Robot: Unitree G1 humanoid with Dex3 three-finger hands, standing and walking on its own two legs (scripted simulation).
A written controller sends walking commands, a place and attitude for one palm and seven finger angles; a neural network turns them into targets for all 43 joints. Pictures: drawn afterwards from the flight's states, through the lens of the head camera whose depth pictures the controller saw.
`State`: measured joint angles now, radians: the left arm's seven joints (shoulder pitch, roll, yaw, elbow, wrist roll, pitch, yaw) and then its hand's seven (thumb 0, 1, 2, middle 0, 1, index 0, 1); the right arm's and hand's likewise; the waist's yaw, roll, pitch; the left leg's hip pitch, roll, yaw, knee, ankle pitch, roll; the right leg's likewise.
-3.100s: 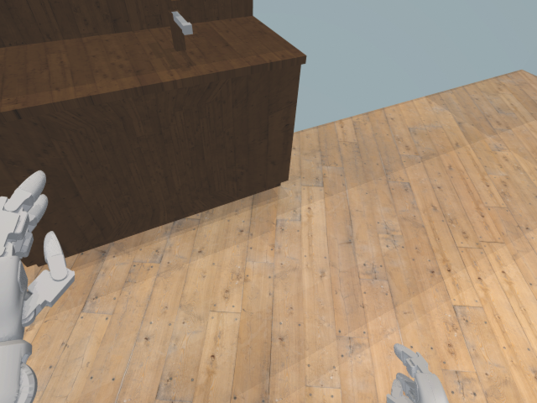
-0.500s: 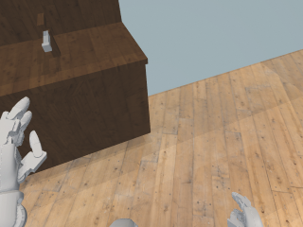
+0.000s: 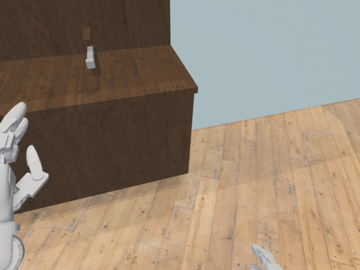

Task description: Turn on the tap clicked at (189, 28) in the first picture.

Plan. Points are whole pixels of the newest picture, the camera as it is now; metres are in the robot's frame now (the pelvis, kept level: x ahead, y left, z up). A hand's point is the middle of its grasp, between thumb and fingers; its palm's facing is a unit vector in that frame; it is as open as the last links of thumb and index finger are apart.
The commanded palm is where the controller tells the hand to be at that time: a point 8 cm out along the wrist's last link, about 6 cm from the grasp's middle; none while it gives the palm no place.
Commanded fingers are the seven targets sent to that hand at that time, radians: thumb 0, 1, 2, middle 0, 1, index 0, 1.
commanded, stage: take the last steps up to it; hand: left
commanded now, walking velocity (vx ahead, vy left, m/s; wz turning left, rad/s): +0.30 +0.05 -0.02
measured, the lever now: (90, 63) +0.78 +0.41 +0.09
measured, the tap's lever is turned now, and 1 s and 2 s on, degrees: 0 0 0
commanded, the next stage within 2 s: come to a stop and stand still in 1.66 s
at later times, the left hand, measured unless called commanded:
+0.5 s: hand (75, 139) +0.29 +0.23 +0.19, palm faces +0.42 -0.80 -0.42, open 7.4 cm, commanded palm +0.25 +0.27 +0.18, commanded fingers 0.00 0.90 0.90 -0.20 -0.30 -0.20 -0.30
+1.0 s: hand (97, 110) +0.40 +0.23 +0.17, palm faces +0.44 -0.77 -0.45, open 7.4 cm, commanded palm +0.35 +0.26 +0.18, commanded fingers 0.00 0.90 0.90 -0.20 -0.30 -0.20 -0.30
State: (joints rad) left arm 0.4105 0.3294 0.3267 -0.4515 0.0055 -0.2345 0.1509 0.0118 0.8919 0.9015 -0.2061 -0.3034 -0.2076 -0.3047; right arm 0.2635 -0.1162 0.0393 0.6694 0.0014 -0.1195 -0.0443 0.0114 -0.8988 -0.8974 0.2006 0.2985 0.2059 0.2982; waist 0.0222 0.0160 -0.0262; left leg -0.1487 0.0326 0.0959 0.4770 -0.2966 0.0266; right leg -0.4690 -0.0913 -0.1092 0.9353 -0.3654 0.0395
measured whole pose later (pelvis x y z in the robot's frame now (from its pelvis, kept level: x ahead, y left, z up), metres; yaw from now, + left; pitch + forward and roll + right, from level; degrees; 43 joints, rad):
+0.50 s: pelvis +0.09 -0.01 -0.01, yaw +0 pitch -1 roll +1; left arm 0.50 0.38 0.38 -0.55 -0.02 -0.26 0.17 0.01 0.89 0.90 -0.21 -0.30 -0.22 -0.31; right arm 0.25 -0.28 -0.07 0.61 0.00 -0.08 -0.08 0.01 -0.90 -0.90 0.19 0.30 0.20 0.30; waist 0.00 -0.02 0.03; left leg -0.30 0.07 0.13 0.54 -0.25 0.00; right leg -0.20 -0.08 -0.14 0.56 -0.34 0.00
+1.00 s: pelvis +0.19 -0.02 +0.00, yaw +1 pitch +0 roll +2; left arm 0.45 0.33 0.37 -0.41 -0.01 -0.25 0.14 0.01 0.89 0.90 -0.21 -0.30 -0.21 -0.31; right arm 0.19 -0.23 -0.01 0.68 0.00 -0.06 -0.05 0.01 -0.90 -0.90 0.20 0.30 0.21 0.30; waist 0.01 0.03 0.05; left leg -0.50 0.06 0.06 1.08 -0.37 -0.02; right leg -0.24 -0.07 -0.16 0.53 -0.29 -0.04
